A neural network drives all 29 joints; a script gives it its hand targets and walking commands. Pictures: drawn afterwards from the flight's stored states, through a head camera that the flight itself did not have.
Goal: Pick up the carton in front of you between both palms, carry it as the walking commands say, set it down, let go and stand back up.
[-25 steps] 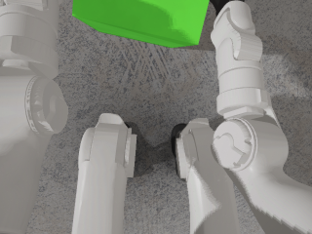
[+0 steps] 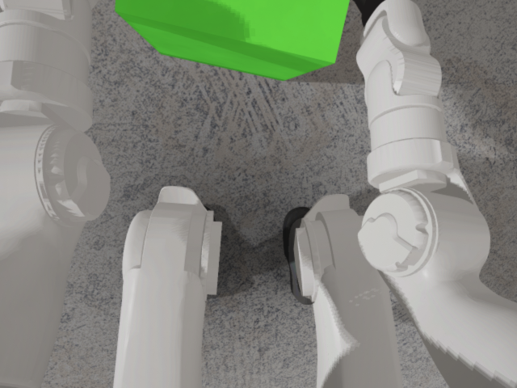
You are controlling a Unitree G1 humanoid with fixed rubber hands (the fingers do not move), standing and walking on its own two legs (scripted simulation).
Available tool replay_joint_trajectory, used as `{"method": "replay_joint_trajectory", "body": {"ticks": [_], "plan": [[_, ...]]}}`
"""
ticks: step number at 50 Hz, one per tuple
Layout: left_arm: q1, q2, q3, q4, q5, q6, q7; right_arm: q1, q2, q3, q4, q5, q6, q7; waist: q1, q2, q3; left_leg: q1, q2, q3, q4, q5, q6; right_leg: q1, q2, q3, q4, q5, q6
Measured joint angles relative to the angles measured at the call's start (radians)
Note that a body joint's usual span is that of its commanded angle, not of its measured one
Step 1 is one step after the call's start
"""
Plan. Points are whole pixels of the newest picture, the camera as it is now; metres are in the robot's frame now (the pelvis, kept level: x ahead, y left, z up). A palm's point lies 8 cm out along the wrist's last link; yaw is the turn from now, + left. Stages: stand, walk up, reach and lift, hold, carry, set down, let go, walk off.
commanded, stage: set down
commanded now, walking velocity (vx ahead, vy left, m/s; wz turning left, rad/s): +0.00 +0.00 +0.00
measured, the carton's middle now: out of the picture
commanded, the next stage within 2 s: let go in 1.36 s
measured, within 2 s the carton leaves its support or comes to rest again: neither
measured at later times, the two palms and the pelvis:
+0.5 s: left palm out of the picture +0.56 +0.26 -0.11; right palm (421, 0) +0.54 -0.10 -0.12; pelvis -0.02 +0.00 +0.01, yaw +1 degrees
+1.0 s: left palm out of the picture +0.56 +0.28 +0.04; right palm out of the picture +0.54 -0.11 +0.04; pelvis -0.01 +0.00 +0.15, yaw +1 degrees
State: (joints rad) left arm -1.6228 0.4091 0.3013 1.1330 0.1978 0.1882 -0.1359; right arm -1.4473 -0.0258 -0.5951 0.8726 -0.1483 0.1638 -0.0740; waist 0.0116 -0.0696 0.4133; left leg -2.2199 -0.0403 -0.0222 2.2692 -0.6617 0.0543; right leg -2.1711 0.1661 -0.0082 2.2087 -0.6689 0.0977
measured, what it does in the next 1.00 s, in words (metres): rises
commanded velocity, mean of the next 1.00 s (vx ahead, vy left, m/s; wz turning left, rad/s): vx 0.00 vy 0.00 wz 0.00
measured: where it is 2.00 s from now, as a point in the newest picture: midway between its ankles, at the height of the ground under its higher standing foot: (249, 271)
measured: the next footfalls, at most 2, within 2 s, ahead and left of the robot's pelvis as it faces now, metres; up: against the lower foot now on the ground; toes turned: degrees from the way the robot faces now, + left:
none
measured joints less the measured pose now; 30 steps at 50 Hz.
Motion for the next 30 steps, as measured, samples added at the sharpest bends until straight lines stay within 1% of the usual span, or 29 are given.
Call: {"method": "replay_joint_trajectory", "body": {"ticks": [2,4,7,9,12,15,18,22,26,30], "plan": [[-0.001,0.016,-0.019,0.027,-0.01,-0.012,-0.001,-0.007,-0.015,0.027,0.043,0.002,0.002,-0.004,-0.002,0.003,0.016,0.006,-0.001,-0.002,0.003,0.003,-0.002,0.007,-0.003,-0.003,0.003,0.002,-0.001],[0.012,0.036,-0.054,0.064,-0.038,-0.028,0.018,-0.013,-0.038,0.077,0.103,0.027,-0.003,-0.024,-0.004,0.007,0.034,0.01,0.0,-0.005,0.004,0.007,-0.003,0.014,-0.005,-0.007,0.002,0.005,-0.001],[0.042,0.083,-0.124,0.102,-0.137,-0.063,0.066,-0.018,-0.086,0.159,0.158,0.119,-0.036,-0.069,-0.011,0.005,0.066,0.017,0.006,-0.006,0.003,0.016,-0.002,0.021,-0.015,-0.016,0.0,0.014,-0.007],[0.051,0.124,-0.178,0.106,-0.208,-0.085,0.087,-0.022,-0.125,0.222,0.176,0.197,-0.053,-0.086,-0.015,-0.003,0.086,0.018,0.016,-0.003,0.005,0.022,0.001,0.02,-0.026,-0.025,0.002,0.025,-0.016],[0.037,0.179,-0.259,0.099,-0.299,-0.1,0.094,-0.028,-0.173,0.302,0.183,0.3,-0.06,-0.099,-0.017,-0.011,0.111,0.018,0.03,0.003,0.013,0.032,0.007,0.016,-0.042,-0.035,0.011,0.042,-0.03],[-0.001,0.209,-0.315,0.106,-0.36,-0.094,0.082,-0.026,-0.188,0.344,0.17,0.354,-0.05,-0.113,-0.018,-0.009,0.108,0.011,0.036,0.006,0.019,0.043,0.01,0.008,-0.051,-0.04,0.018,0.054,-0.036],[-0.058,0.227,-0.346,0.118,-0.391,-0.074,0.066,-0.039,-0.182,0.352,0.137,0.363,-0.031,-0.131,-0.021,0.001,0.107,0.01,0.034,0.005,0.014,0.057,0.01,0.009,-0.057,-0.042,0.014,0.064,-0.037],[-0.095,0.233,-0.359,0.103,-0.398,-0.04,0.055,-0.042,-0.149,0.344,0.062,0.34,0.002,-0.162,-0.03,0.011,0.09,0.024,0.027,0.005,-0.016,0.07,0.007,0.025,-0.064,-0.041,-0.013,0.073,-0.04],[-0.067,0.218,-0.331,0.058,-0.362,-0.005,0.054,-0.013,-0.112,0.326,-0.011,0.299,0.039,-0.187,-0.036,0.014,0.036,0.056,0.023,0.002,-0.077,0.072,0.002,0.056,-0.066,-0.036,-0.072,0.076,-0.045],[-0.025,0.197,-0.283,0.049,-0.309,0.015,0.046,0.024,-0.091,0.284,-0.033,0.258,0.063,-0.187,-0.039,0.019,-0.049,0.085,0.019,-0.004,-0.161,0.079,-0.004,0.083,-0.066,-0.032,-0.157,0.085,-0.05]]}}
